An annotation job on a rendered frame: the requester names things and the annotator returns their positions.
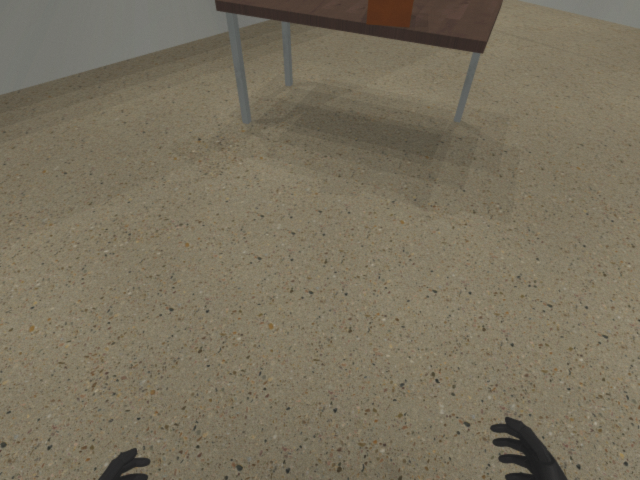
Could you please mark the left robot hand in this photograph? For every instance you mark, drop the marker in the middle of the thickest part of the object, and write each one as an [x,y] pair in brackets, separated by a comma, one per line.
[123,463]

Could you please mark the table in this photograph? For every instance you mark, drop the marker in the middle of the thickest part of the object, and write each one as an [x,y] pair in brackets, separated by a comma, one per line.
[457,24]

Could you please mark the right robot hand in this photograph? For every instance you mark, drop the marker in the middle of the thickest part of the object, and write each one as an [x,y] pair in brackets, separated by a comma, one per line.
[538,460]

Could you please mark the carton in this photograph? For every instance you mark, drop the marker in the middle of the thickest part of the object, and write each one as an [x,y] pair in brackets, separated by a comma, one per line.
[389,12]

